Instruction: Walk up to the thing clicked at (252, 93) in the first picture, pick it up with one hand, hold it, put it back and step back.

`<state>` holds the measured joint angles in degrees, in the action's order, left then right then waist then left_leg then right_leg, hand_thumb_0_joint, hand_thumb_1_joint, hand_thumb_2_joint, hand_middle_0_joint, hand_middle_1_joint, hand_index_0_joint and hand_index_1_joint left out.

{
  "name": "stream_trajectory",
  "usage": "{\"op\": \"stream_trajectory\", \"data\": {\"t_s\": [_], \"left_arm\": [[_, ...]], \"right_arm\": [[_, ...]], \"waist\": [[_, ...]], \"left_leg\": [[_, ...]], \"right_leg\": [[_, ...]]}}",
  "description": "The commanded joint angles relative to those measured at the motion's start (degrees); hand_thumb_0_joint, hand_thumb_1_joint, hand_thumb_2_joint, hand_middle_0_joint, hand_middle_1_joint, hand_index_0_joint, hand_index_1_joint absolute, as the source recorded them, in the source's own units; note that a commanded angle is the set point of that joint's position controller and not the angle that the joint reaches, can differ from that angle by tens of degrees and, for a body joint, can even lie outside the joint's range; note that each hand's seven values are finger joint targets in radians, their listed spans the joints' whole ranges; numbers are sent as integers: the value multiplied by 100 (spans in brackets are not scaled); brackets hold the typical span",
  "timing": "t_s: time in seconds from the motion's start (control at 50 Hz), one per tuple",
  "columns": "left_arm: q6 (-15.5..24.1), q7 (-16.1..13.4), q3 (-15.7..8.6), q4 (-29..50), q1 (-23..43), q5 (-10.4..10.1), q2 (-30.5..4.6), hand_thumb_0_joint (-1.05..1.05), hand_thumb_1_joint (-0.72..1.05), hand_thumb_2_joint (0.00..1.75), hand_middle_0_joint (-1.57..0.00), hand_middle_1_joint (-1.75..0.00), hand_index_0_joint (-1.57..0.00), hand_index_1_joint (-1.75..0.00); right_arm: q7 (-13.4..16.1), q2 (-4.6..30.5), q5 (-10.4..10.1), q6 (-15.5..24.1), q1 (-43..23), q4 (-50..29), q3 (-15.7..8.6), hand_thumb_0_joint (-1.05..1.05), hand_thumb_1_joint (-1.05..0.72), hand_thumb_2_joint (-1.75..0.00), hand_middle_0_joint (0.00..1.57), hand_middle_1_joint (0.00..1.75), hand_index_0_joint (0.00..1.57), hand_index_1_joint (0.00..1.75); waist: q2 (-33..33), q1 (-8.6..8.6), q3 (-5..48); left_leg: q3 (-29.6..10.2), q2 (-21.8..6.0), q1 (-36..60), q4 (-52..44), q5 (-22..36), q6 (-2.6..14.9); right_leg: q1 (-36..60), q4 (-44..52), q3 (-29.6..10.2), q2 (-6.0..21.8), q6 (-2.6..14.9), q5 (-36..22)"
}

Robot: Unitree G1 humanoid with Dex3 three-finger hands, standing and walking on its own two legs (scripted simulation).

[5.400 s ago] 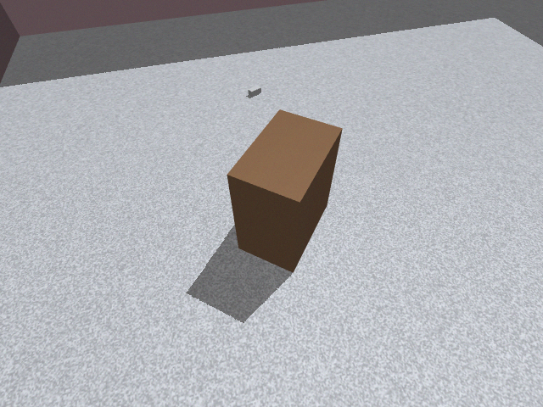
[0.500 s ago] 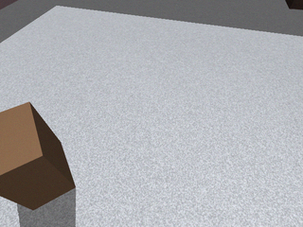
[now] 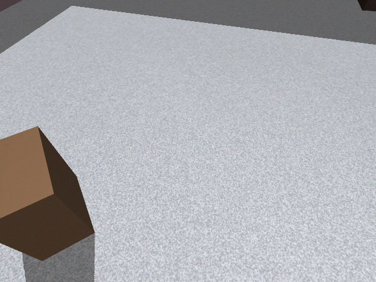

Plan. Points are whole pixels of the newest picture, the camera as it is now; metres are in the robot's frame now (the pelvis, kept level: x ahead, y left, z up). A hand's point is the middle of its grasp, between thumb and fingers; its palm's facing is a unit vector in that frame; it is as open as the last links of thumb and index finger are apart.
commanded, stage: stand
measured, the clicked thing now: out of the picture +0.90 +1.75 -0.76
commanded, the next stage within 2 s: walk up in 0.94 s
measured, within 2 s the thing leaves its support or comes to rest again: neither
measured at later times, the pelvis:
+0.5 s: pelvis +0.00 +0.00 +0.00, yaw +0 degrees
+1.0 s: pelvis +0.00 +0.00 +0.00, yaw +0 degrees
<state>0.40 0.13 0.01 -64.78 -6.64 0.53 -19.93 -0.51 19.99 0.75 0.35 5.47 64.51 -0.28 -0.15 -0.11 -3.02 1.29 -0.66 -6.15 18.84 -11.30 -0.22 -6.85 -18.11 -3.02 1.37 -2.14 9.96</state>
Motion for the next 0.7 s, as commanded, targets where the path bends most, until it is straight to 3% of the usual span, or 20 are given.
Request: {"op": "stream_trajectory", "data": {"t_s": [0.0,0.28,0.46,0.64,0.68], "left_arm": [[135,-80,-212,335,131,4,-1199,0,90,90,-20,-30,-20,-30],[125,-80,-226,360,163,9,-1220,0,90,90,-20,-30,-20,-30],[107,-76,-231,353,152,14,-1231,0,90,90,-20,-30,-20,-30],[129,-69,-224,400,106,21,-1212,0,90,90,-20,-30,-20,-30],[119,-72,-226,380,125,5,-1224,0,90,90,-20,-30,-20,-30]], "right_arm": [[74,1253,-40,132,-173,-356,-254,0,-90,-90,20,30,20,30],[83,1227,-37,145,-132,-398,-242,0,-90,-90,20,30,20,30],[83,1242,-29,134,-103,-394,-252,0,-90,-90,20,30,20,30],[79,1260,-32,154,-100,-402,-259,0,-90,-90,20,30,20,30],[80,1248,-28,154,-52,-374,-245,0,-90,-90,20,30,20,30]], "waist": [[-12,12,533],[0,-2,561],[52,-10,353],[19,15,520],[1,2,396]], "left_leg": [[-489,-695,218,-252,959,151],[-503,-721,257,-253,1158,153],[-541,-681,69,-365,576,157],[-537,-707,201,-291,919,174],[-550,-683,94,-348,760,156]], "right_leg": [[77,173,-319,567,279,-1104],[148,90,-303,566,298,-1204],[38,224,-306,543,281,-713],[89,189,-313,578,281,-975],[75,200,-317,568,283,-856]]}}
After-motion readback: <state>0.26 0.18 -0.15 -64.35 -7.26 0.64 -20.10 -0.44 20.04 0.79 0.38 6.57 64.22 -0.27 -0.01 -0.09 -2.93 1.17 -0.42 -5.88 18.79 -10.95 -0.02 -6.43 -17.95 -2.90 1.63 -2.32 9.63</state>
